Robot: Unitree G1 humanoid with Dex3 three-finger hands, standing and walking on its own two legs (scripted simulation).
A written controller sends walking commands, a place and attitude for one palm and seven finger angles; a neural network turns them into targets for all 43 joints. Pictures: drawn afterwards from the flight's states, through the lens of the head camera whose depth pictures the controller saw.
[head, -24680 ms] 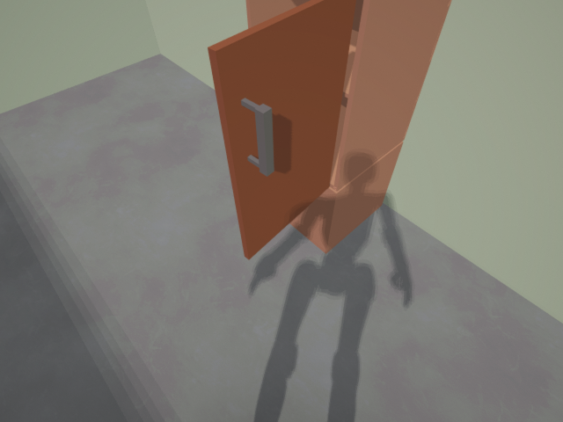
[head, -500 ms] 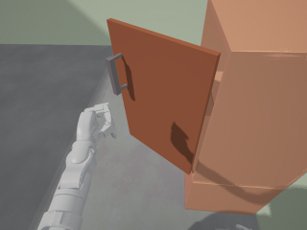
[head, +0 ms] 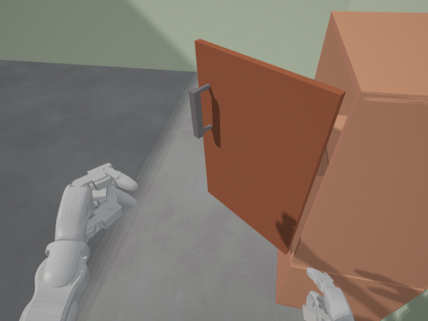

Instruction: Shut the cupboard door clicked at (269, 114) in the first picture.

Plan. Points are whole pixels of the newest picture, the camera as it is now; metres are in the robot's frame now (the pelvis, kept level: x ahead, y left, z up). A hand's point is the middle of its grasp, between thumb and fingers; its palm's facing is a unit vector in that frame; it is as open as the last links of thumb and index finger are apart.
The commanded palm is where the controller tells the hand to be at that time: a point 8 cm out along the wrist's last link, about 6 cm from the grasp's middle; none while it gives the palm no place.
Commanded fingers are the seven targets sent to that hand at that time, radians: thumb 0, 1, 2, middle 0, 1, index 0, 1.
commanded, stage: draw the hand back to the body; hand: left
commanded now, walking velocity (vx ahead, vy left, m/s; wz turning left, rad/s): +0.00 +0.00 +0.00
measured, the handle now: (202, 111) +0.62 +0.11 +0.07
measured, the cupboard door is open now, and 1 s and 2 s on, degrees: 56 56 56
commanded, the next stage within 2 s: step back with the hand held close in 0.74 s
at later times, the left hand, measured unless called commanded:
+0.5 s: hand (38, 226) +0.19 +0.28 +0.16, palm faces +0.46 -0.78 -0.42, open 7.0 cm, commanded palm +0.15 +0.30 +0.17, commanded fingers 0.00 0.90 0.90 -0.20 -0.30 -0.20 -0.30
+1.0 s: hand (60, 217) +0.21 +0.26 +0.15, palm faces +0.40 -0.80 -0.46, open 7.4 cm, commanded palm +0.16 +0.29 +0.17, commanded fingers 0.00 0.90 0.90 -0.20 -0.30 -0.20 -0.30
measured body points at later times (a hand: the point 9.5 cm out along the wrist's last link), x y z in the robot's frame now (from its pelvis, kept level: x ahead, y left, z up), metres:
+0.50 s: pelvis +0.01 +0.00 +0.00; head -0.01 -0.02 +0.45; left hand +0.16 +0.31 +0.19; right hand +0.20 -0.23 -0.09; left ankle +0.02 +0.07 -0.74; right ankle -0.03 -0.11 -0.74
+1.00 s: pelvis +0.01 -0.01 +0.00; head +0.02 -0.03 +0.45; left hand +0.19 +0.30 +0.18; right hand +0.19 -0.24 -0.09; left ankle +0.02 +0.07 -0.74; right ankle -0.03 -0.11 -0.74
